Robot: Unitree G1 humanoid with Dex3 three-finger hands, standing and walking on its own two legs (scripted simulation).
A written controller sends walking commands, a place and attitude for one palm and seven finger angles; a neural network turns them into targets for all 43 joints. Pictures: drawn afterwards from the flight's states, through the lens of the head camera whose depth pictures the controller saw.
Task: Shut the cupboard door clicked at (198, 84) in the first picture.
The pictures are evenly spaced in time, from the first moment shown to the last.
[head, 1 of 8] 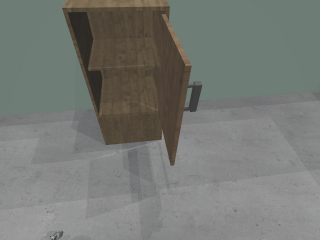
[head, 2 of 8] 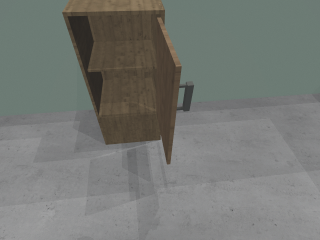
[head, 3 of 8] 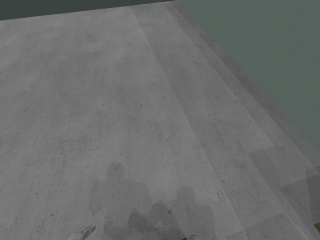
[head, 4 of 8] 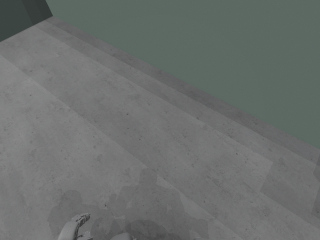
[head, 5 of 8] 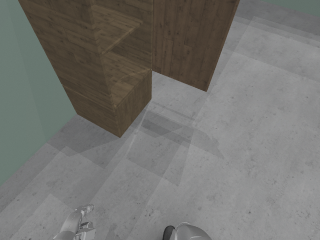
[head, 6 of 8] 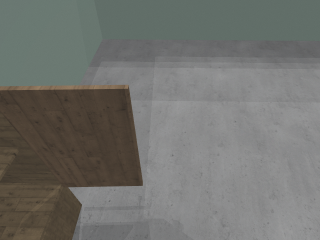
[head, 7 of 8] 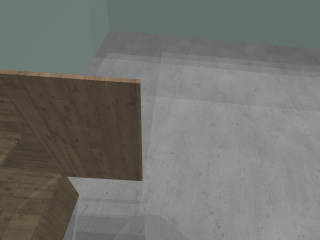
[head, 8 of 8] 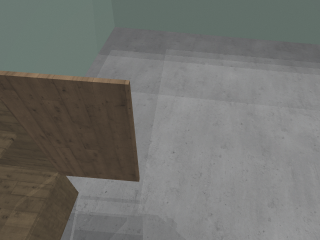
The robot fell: no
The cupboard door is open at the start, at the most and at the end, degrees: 92 92 92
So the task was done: no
